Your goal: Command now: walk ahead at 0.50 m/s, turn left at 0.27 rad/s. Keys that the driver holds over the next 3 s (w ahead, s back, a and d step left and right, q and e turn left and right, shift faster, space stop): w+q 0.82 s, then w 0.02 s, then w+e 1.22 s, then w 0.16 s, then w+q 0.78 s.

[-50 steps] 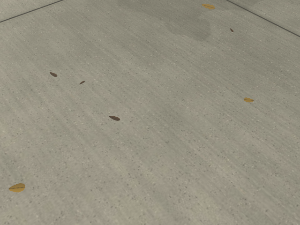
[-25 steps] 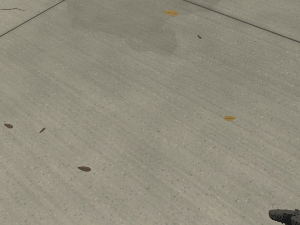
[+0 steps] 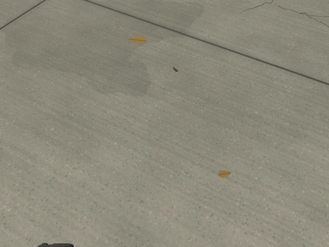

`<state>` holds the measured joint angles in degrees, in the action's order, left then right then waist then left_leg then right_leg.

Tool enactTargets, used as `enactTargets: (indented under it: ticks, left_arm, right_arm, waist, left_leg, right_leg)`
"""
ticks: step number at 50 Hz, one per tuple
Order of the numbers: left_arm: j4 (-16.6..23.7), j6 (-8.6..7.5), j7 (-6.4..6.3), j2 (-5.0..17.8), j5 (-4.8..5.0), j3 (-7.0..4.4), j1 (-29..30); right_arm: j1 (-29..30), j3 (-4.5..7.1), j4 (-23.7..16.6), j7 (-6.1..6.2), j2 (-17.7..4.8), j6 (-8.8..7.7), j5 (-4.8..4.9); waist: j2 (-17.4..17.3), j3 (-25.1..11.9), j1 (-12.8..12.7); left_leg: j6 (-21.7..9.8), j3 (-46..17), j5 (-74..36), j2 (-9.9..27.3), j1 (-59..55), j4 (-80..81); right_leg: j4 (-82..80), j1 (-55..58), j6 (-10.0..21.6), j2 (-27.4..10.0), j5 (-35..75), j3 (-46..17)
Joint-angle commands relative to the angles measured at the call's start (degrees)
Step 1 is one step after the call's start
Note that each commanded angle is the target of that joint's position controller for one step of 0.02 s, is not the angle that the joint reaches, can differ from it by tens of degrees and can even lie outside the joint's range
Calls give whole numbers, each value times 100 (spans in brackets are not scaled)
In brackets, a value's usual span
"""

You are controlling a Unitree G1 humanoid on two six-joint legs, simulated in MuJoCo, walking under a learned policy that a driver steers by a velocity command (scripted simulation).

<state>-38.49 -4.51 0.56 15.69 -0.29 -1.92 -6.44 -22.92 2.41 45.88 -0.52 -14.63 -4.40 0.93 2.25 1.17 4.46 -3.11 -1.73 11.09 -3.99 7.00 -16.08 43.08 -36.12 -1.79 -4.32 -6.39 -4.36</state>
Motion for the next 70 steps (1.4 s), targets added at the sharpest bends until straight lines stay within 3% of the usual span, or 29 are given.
enactTargets:
  ticks: [1, 5, 7, 8, 9, 10, 11, 12, 15, 20, 29, 31, 33, 34, 35, 36, 37, 40, 43, 48, 55, 58, 60, 61, 62, 63, 65, 66, 70]
  left_arm:
    - [437, -140, 61, 238, 45, -29, 510]
    - [545, -229, 104, 538, 103, -154, 690]
    - [363, -254, 55, 751, 84, -287, -7]
    - [262, -267, -1, 1005, 0, -387, -783]
    - [170, -204, -53, 1498, -87, -516, -1567]
    - [58, -136, -6, 1368, -32, -491, -1755]
    - [90, -124, -9, 920, 19, -377, -1466]
    - [105, -111, -15, 700, 36, -307, -1168]
    - [11, -143, 8, 409, -41, -230, -539]
    - [-277, -245, -27, 675, -28, -356, -609]
    - [-667, -22, -80, 1169, 144, -480, -1092]
    - [-682, 52, -101, 1330, 189, -526, -1074]
    - [-653, 136, -146, 1413, 235, -541, -982]
    - [-591, 120, -175, 1221, 147, -458, -1070]
    - [-234, -2, -88, 367, -133, -170, -1599]
    - [-167, -225, -15, 676, 25, -175, -1150]
    - [17, -327, 26, 1043, 264, -280, -507]
    - [-26, -329, -56, 962, 12, -278, -528]
    - [-164, -137, -33, 760, -40, -245, -759]
    - [-65, -74, 23, 447, 34, -93, 43]
    - [264, -103, 240, 508, 163, -76, 845]
    - [331, -101, 332, 564, 137, -106, 648]
    - [123, -70, 300, 831, 92, -276, -311]
    - [-51, -50, 247, 1135, 97, -422, -1143]
    - [-41, -30, 190, 1782, 67, -588, -1770]
    - [-100, -19, 196, 1445, 189, -495, -1926]
    - [34, 23, 140, 1064, 141, -375, -1441]
    - [90, 43, 130, 980, 104, -342, -1134]
    - [235, 36, 46, 861, 62, -295, -757]
  right_arm:
    - [100, 265, -342, 69, -1055, -30, 60]
    - [-32, 301, -293, 120, -1123, 62, 89]
    - [39, 274, -323, 135, -1016, 106, 53]
    - [136, 179, -427, 120, -758, 96, -6]
    - [-277, 31, -612, 126, -269, 37, -28]
    - [-595, 30, -684, 125, -401, -14, 109]
    - [-264, 175, -617, 132, -879, 17, 186]
    - [133, 209, -677, 128, -952, 55, 142]
    - [334, 228, -743, 80, -690, 201, 69]
    - [769, 177, -986, 34, -464, 305, 14]
    - [2196, 103, -1567, -274, -437, 245, 45]
    - [2074, 180, -1637, -297, -589, 269, 19]
    - [917, 415, -1387, -252, -967, 311, 11]
    - [-120, 622, -1111, -150, -1371, 360, 37]
    - [-76, 737, -1118, -75, -2131, 340, 103]
    - [-273, 600, -1337, -100, -1751, 242, 59]
    - [-114, 488, -1252, -130, -1397, 158, -14]
    - [850, 330, -1386, -90, -943, 105, -71]
    - [986, 287, -1319, -28, -874, 53, -89]
    - [629, 263, -934, 52, -975, 0, -91]
    - [211, 303, -426, 29, -1130, 3, -74]
    - [326, 345, -359, 88, -1221, 92, -52]
    - [523, 352, -422, 148, -1286, 176, -64]
    - [508, 299, -494, 206, -1186, 191, -99]
    - [-34, 143, -741, 180, -767, 73, -187]
    - [31, 53, -676, 107, -612, -81, -221]
    - [902, 114, -947, -32, -1015, -307, 71]
    - [1135, 116, -1008, -12, -981, -341, -36]
    - [854, 149, -967, 64, -851, -159, -214]
  waist:
    - [-678, -32, -77]
    - [-807, -47, -198]
    - [-802, -339, -602]
    - [-563, -934, -992]
    - [699, -1870, -1075]
    - [1682, -2142, -961]
    - [923, -1332, -979]
    - [521, -788, -916]
    - [512, -131, -499]
    - [151, 37, -456]
    - [42, 395, -881]
    - [202, 190, -697]
    - [209, -509, 20]
    - [-137, -1052, 474]
    - [-1869, -1455, -151]
    - [-1344, -2461, 209]
    - [-910, -1650, 324]
    - [-450, -619, -401]
    - [-457, -499, -605]
    - [-596, -123, -232]
    - [-519, 342, 103]
    - [-603, 178, -84]
    - [-644, -514, -623]
    - [-461, -1030, -996]
    - [704, -1839, -901]
    - [1181, -2325, -944]
    - [242, -1109, -1014]
    - [-203, -576, -820]
    - [111, -304, -360]
  left_leg:
    - [-917, -1002, -1262, 1242, 477, 474]
    - [-704, -1552, -709, 1487, 142, 15]
    - [-484, -1494, -1038, 1239, 309, -703]
    - [-285, -1249, -798, 893, 862, -1898]
    - [93, -493, 919, 170, 2570, -3913]
    - [187, -573, 2368, 184, 3625, -5138]
    - [214, -727, 1900, 496, 3971, -5669]
    - [231, -572, 1407, 688, 3948, -5684]
    - [300, -472, 636, 1077, 3322, -5217]
    - [427, -453, -228, 1146, 3508, -4422]
    - [46, 255, -795, 927, 3234, -2238]
    - [-173, 566, -201, 625, 2711, -2098]
    - [-495, 868, -162, 90, 1022, -1704]
    - [-752, 319, -381, 227, -768, -1585]
    - [-1768, -2811, 213, 1850, -2816, -1241]
    - [-2181, -4700, 1176, 2376, -3191, -223]
    - [-1808, -3891, 846, 2205, -2716, -69]
    - [-1404, -2268, -843, 1575, -484, 31]
    - [-1428, -1666, -1676, 1426, 259, 293]
    - [-1031, -671, -1620, 1151, 437, 520]
    - [-860, -480, -1283, 1731, -823, 468]
    - [-659, -226, -2726, 1830, -1278, -59]
    - [-423, 163, -4747, 1557, -1159, -1349]
    - [-201, 396, -4493, 1319, -403, -2604]
    - [265, 598, -2029, 541, 1895, -4937]
    - [400, -188, 1946, -142, 3158, -5998]
    - [213, -497, 1320, 512, 3832, -6024]
    - [210, -404, 1011, 709, 3702, -5451]
    - [500, -269, 550, 908, 2904, -4432]
  right_leg:
    - [-863, 736, -92, 324, 891, 196]
    - [-1465, 1226, 99, 376, 566, 17]
    - [-1776, 2326, 333, 383, 282, 136]
    - [-1659, 3571, 620, -199, 193, -320]
    - [-1707, 5619, 1253, -1533, -247, -2092]
    - [-2367, 5822, 1730, -2083, -1446, -3851]
    - [-2544, 5150, 1547, -1866, -1946, -3329]
    - [-2619, 4440, 1369, -1640, -1584, -2478]
    - [-3150, 3026, 1208, -1074, -354, -1059]
    - [-3467, 2921, 1338, -1094, 872, 6]
    - [-3200, 3835, 983, -1225, 1369, 1117]
    - [-2584, 4047, 856, -1229, 2977, 1343]
    - [-845, 3784, 643, -1007, 4381, 1664]
    - [716, 2595, 406, -787, 3359, 1694]
    - [2912, -185, 7, 252, -2031, 1486]
    - [3731, -836, 39, 567, -2783, 31]
    - [3709, -1309, 161, 284, -2214, -103]
    - [2438, -362, 164, -254, -1217, -101]
    - [1863, 66, -57, -266, -874, 87]
    - [89, 122, -114, -224, 1005, 270]
    - [-1002, -414, 331, -13, 1005, 242]
    - [-1128, -142, 587, 215, 213, 409]
    - [-1246, 1334, 828, 685, 88, 839]
    - [-1234, 2739, 1054, 569, 404, 476]
    - [-1308, 5025, 2024, -872, 25, -2109]
    - [-2317, 5868, 2450, -1422, -697, -4177]
    - [-2575, 4754, 1969, -1130, -1224, -2994]
    - [-2697, 3885, 1853, -921, -698, -2486]
    - [-3043, 2553, 1875, -467, 794, -1673]
